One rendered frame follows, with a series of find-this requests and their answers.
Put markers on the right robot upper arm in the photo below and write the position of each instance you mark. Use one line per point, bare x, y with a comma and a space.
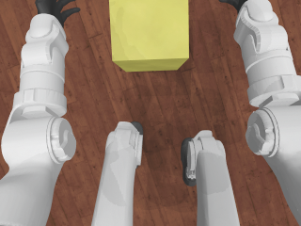
275, 133

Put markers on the carton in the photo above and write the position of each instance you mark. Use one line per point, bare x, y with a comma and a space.
149, 35

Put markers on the robot left hand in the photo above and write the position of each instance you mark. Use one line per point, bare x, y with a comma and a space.
54, 7

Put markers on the right robot foot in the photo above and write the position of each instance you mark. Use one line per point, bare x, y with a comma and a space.
184, 153

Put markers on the left robot upper arm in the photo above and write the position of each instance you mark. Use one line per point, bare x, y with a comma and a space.
35, 150

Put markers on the robot right forearm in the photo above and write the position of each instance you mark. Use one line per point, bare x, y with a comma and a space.
267, 56

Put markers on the robot right hand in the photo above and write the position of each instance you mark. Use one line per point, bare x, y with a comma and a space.
236, 3

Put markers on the robot right shin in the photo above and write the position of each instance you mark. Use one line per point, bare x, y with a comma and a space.
204, 133

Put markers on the robot left forearm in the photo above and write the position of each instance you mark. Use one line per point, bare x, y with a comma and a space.
42, 74

